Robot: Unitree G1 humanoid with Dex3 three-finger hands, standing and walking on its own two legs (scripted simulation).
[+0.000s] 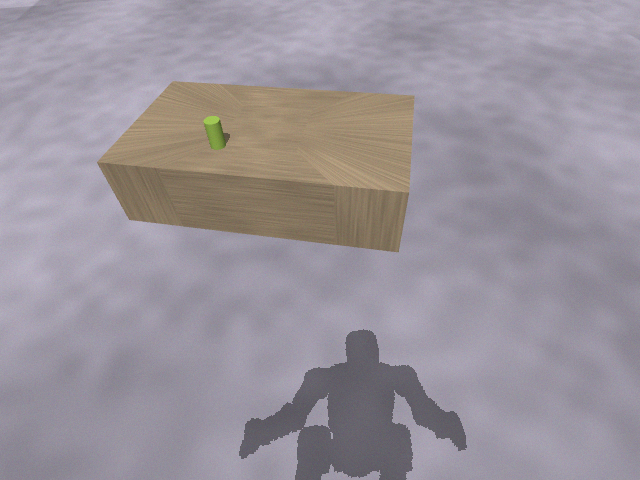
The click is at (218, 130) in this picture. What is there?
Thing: squat round
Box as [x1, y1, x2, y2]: [203, 116, 225, 149]
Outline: 209,116 205,118 203,121 210,145 214,149 222,148 225,145 219,118 216,116
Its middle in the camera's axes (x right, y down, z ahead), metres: -0.42 -0.41 +1.57
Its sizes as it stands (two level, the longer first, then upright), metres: 0.064 0.064 0.118
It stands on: a support 0.33 m high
